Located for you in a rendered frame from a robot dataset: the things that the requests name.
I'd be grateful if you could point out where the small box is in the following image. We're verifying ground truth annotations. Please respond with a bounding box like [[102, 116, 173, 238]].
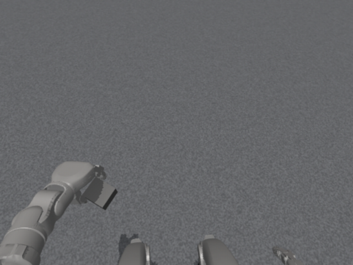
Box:
[[82, 177, 117, 210]]

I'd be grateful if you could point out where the right robot hand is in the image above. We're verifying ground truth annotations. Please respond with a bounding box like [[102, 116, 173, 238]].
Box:
[[272, 246, 304, 265]]

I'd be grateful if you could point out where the left robot hand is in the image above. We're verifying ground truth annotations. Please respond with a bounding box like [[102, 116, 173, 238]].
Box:
[[51, 161, 106, 205]]

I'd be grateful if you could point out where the left robot arm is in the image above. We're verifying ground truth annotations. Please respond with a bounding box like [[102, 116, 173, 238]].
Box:
[[0, 181, 74, 265]]

